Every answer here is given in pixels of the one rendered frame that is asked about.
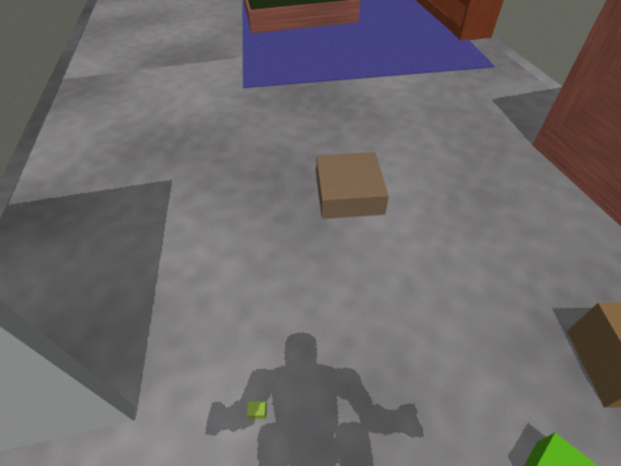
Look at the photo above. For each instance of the bed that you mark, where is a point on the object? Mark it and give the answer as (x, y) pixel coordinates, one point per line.
(276, 15)

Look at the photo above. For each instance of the bookshelf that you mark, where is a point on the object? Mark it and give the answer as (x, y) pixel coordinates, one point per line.
(467, 19)

